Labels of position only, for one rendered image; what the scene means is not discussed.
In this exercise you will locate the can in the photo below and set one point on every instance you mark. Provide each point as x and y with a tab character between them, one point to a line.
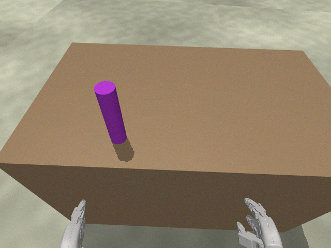
108	101

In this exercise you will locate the left robot hand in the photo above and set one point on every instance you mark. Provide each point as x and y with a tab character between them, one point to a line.
74	232

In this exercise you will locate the right robot hand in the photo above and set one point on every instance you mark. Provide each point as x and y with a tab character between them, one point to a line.
264	228

